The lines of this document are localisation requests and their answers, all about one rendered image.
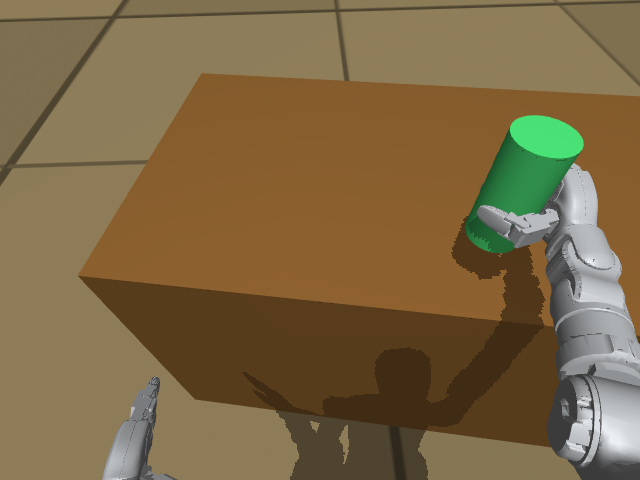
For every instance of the right robot hand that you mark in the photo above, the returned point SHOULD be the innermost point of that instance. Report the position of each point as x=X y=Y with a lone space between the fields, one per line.
x=574 y=201

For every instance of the right robot arm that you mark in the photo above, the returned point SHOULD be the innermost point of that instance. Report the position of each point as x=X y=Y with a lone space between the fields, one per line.
x=595 y=418

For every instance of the can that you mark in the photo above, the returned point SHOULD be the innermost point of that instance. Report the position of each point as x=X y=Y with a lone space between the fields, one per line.
x=535 y=155

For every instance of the left robot hand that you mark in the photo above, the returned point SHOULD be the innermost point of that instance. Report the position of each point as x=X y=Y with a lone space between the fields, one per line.
x=128 y=456

